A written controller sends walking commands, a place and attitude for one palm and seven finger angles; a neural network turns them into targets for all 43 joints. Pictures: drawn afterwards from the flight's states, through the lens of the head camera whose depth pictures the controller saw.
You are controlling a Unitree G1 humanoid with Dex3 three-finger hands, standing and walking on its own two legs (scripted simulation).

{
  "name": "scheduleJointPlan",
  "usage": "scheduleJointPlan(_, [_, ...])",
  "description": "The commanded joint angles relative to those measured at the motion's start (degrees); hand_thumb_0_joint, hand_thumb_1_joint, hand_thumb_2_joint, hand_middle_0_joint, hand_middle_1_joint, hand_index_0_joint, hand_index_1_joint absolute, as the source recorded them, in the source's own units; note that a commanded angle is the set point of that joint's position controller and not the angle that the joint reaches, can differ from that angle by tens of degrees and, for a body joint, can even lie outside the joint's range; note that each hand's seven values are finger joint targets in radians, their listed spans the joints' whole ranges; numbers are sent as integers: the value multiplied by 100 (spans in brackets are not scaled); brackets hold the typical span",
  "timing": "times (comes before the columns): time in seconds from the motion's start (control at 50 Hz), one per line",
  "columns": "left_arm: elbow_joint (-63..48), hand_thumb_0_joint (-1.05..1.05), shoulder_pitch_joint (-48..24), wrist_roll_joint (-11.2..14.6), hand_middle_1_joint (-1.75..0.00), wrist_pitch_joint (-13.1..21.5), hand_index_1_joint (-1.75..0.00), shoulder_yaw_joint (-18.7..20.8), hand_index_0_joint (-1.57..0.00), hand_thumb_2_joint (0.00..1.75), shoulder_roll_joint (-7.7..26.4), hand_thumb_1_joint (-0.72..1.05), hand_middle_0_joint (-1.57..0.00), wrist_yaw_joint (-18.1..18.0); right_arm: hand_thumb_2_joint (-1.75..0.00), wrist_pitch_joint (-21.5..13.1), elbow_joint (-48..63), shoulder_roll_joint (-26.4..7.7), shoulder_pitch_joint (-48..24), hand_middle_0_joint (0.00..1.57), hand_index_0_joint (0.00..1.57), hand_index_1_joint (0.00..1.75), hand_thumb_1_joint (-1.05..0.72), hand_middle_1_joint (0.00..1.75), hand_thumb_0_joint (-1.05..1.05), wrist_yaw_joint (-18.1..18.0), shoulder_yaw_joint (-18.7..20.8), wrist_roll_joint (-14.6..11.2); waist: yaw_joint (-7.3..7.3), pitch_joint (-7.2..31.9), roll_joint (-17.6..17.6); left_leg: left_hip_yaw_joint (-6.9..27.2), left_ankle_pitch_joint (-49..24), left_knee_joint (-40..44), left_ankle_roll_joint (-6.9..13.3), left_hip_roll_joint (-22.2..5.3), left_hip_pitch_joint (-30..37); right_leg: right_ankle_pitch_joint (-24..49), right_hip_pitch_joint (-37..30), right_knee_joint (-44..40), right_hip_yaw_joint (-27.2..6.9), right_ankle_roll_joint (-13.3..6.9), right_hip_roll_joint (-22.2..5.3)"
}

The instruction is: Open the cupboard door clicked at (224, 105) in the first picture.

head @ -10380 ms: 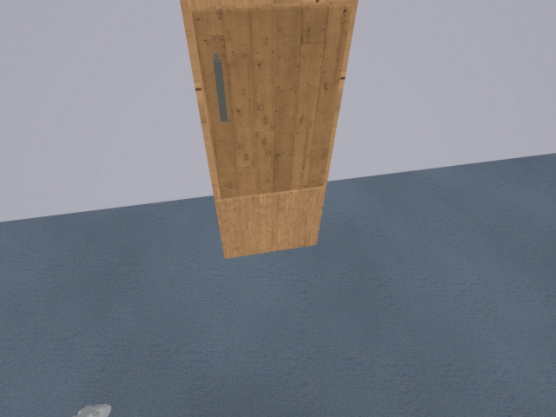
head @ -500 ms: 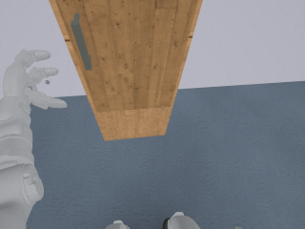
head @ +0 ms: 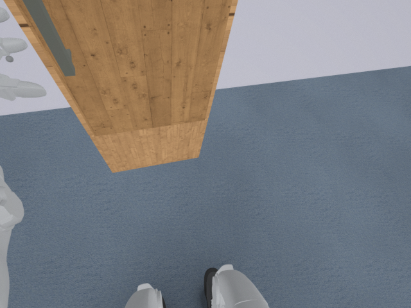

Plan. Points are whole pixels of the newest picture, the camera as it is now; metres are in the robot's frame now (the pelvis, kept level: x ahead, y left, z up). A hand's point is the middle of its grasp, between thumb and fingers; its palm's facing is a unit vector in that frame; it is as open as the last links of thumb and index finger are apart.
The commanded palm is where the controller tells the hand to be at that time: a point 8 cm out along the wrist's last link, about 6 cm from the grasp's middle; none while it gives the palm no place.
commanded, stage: move the hooked fingers beside the handle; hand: left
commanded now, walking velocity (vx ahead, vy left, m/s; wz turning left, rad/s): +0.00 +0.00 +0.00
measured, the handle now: (53, 31) +0.60 +0.21 +0.10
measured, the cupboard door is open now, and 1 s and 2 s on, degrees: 0 0 0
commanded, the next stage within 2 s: slide the fingers in behind the handle in 1.32 s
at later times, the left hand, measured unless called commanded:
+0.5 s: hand (5, 58) +0.53 +0.27 +0.10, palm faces +0.11 -0.99 -0.01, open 14.0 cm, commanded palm +0.51 +0.30 +0.09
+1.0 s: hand (17, 54) +0.54 +0.26 +0.10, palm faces +0.13 -0.99 -0.03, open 14.0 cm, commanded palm +0.51 +0.30 +0.09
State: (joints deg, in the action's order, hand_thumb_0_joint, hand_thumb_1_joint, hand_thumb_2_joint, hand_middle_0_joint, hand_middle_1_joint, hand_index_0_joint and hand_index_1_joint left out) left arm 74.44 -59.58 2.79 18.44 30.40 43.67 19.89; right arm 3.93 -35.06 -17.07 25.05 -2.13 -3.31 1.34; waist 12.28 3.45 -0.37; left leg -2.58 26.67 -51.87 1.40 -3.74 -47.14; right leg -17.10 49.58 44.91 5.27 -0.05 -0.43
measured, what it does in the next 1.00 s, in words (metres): stands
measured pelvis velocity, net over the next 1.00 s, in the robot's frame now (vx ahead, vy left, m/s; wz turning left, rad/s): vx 0.01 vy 0.00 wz -0.02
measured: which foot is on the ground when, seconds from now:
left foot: down 0.00-1.00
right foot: down 0.00-1.00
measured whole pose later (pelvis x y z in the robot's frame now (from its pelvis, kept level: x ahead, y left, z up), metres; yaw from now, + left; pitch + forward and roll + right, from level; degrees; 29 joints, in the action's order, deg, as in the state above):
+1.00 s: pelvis +0.01 +0.00 +0.00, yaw -1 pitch +22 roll -3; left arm 73.3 -57.9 1.9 18.6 32.0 43.6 18.0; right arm 6.8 -33.3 -15.9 25.6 -0.6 -3.8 1.1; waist 12.4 3.7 -1.4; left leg -2.6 27.4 -52.1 1.0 -4.5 -47.0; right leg -17.4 49.8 45.0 4.5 -0.3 0.7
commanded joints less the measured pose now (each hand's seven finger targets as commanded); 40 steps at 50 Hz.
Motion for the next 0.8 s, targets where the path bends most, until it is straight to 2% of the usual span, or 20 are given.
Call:
scheduleJointPlan(0.0, [-1112, 0, -2705, 41, -120, 330, -120, 174, -30, 30, 1906, -50, -30, 2, -90, 40, 206, -1114, 1249, 20, 20, 30, -90, 30, 0, -42, 352, 48, 68, 2931, -1159, 513, -2912, 439, -6, 140, 1406, 1924, -1750, -90, -370, -119, 263])
scheduleJointPlan(0.04, [-1061, 0, -2762, -31, -120, 290, -120, 233, -30, 30, 2078, -50, -30, -17, -90, 104, 201, -1112, 1299, 20, 20, 30, -90, 30, 0, -32, 349, 54, 107, 3011, -1204, 521, -3058, 401, -11, 120, 1440, 2022, -1738, -89, -365, -93, 267])
scheduleJointPlan(0.08, [-1023, 0, -2454, -65, -120, 246, -120, 182, -30, 30, 1960, -50, -30, 5, -90, 138, 258, -1090, 1340, 20, 20, 30, -90, 30, 0, 8, 346, 67, 17, 3052, -1302, 493, -3207, 387, -20, 118, 1437, 2134, -1784, -72, -362, -110, 275])
scheduleJointPlan(0.12, [-1221, 0, -2123, -48, -120, 265, -120, 347, -30, 30, 2099, -50, -30, 37, -90, 188, 306, -1086, 1393, 20, 20, 30, -90, 30, 0, 37, 362, 78, -117, 3298, -1470, 504, -3752, 363, -57, 69, 1723, 2393, -1850, -25, -329, -121, 285])
scheduleJointPlan(0.14, [-1238, 0, -1892, -25, -120, 241, -120, 330, -30, 30, 2005, -50, -30, 51, -90, 224, 359, -1080, 1400, 20, 20, 30, -90, 30, 0, 64, 369, 74, -177, 3328, -1421, 506, -3862, 385, -70, 61, 1762, 2423, -1869, -29, -311, -131, 306])
scheduleJointPlan(0.16, [-1256, 0, -1811, 19, -120, 226, -120, 352, -30, 30, 1974, -50, -30, 52, -90, 252, 379, -1082, 1375, 20, 20, 30, -90, 30, 0, 75, 384, 73, -154, 3233, -1204, 494, -3845, 388, -45, 51, 1696, 2480, -1912, -61, -309, -116, 312])
scheduleJointPlan(0.2, [-1400, 0, -1817, 114, -120, 223, -120, 272, -30, 30, 1787, -50, -30, 70, -90, 299, 429, -1064, 1370, 20, 20, 30, -90, 30, 0, 86, 391, 51, -113, 3115, -1145, 479, -3844, 410, -17, 51, 1673, 2571, -1924, -75, -308, -120, 335])
scheduleJointPlan(0.3, [-2181, 0, -1589, 254, -120, 401, -120, 638, -30, 30, 1970, -50, -30, 2, -90, 327, 489, -1063, 1373, 20, 20, 30, -90, 30, 0, 134, 487, 59, -299, 3516, -1315, 476, -4344, 408, -37, 33, 2030, 2946, -2195, -57, -335, -155, 357])
scheduleJointPlan(0.34, [-2258, 0, -1420, 286, -120, 402, -120, 499, -30, 30, 1688, -50, -30, -10, -90, 336, 438, -991, 1362, 20, 20, 30, -90, 30, 0, 173, 497, 36, -309, 3388, -1481, 468, -4603, 418, -67, 15, 2223, 2981, -2087, -118, -314, -140, 360])
scheduleJointPlan(0.38, [-2206, 0, -1325, 317, -120, 360, -120, 351, -30, 30, 1478, -50, -30, 4, -90, 348, 428, -978, 1272, 20, 20, 30, -90, 30, 0, 192, 492, 9, -282, 3056, -1355, 451, -4353, 459, -54, 22, 2150, 2769, -1988, -187, -298, -118, 371])
scheduleJointPlan(0.42, [-2099, 0, -1501, 310, -120, 298, -120, 198, -30, 30, 1327, -50, -30, 46, -90, 366, 378, -969, 1235, 20, 20, 30, -90, 30, 0, 166, 493, 4, -193, 2874, -1345, 451, -4212, 478, -45, 27, 2170, 2647, -1868, -225, -283, -110, 367])
scheduleJointPlan(0.46, [-1752, 0, -1555, 306, -120, 194, -120, -58, -30, 30, 1025, -50, -30, 57, -90, 358, 336, -967, 1199, 20, 20, 30, -90, 30, 0, 141, 477, -11, -75, 2502, -991, 462, -3743, 537, -22, 50, 1916, 2343, -1732, -269, -244, -81, 366])
scheduleJointPlan(0.48, [-1653, 0, -1614, 293, -120, 159, -120, -175, -30, 30, 912, -50, -30, 56, -90, 343, 332, -959, 1171, 20, 20, 30, -90, 30, 0, 122, 467, -12, -33, 2383, -1049, 454, -3597, 553, -21, 71, 1847, 2255, -1678, -279, -249, -81, 351])
scheduleJointPlan(0.58, [-1700, 0, -2180, 225, -120, 333, -120, -332, -30, 30, 761, -50, -30, -130, -90, 273, 236, -937, 1168, 20, 20, 30, -90, 30, 0, 89, 450, 33, 53, 2572, -1243, 581, -3718, 454, -127, 67, 2108, 2025, -1334, -164, -207, -100, 338])
scheduleJointPlan(0.6, [-1753, 0, -2316, 242, -120, 399, -120, -299, -30, 30, 757, -50, -30, -184, -90, 255, 218, -942, 1185, 20, 20, 30, -90, 30, 0, 86, 443, 53, 74, 2674, -1276, 596, -3818, 410, -127, 63, 2194, 2076, -1301, -129, -210, -115, 340])
scheduleJointPlan(0.62, [-1810, 0, -2434, 221, -120, 460, -120, -117, -30, 30, 1010, -50, -30, -234, -90, 245, 198, -959, 1190, 20, 20, 30, -90, 30, 0, 88, 456, 68, 39, 2916, -1252, 616, -3860, 376, -149, 61, 2195, 2147, -1429, -89, -231, -105, 336])
scheduleJointPlan(0.68, [-1497, 0, -2500, 72, -120, 466, -120, -135, -30, 30, 1107, -50, -30, -360, -90, 225, 224, -939, 1120, 20, 20, 30, -90, 30, 0, 97, 405, 51, 61, 2793, -1091, 578, -3389, 364, -92, 120, 1758, 2063, -1548, -39, -269, -99, 312])
scheduleJointPlan(0.72, [-1526, 0, -2618, -23, -120, 479, -120, -85, -30, 30, 1254, -50, -30, -427, -90, 212, 230, -945, 1128, 20, 20, 30, -90, 30, 0, 106, 394, 65, 46, 2905, -1376, 571, -3430, 349, -103, 125, 1805, 2074, -1527, -13, -286, -97, 296])
scheduleJointPlan(0.74, [-1491, 0, -2475, -70, -120, 487, -120, 101, -30, 30, 1519, -50, -30, -453, -90, 213, 247, -966, 1141, 20, 20, 30, -90, 30, 0, 106, 405, 66, -36, 2981, -1282, 566, -3415, 332, -95, 123, 1766, 2098, -1633, -3, -295, -104, 292])
scheduleJointPlan(0.78, [-1449, 0, -2290, -105, -120, 471, -120, 203, -30, 30, 1689, -50, -30, -463, -90, 211, 330, -967, 1116, 20, 20, 30, -90, 30, 0, 112, 382, 64, -98, 3104, -1136, 514, -3300, 350, -58, 137, 1554, 2239, -1926, 16, -331, -105, 290])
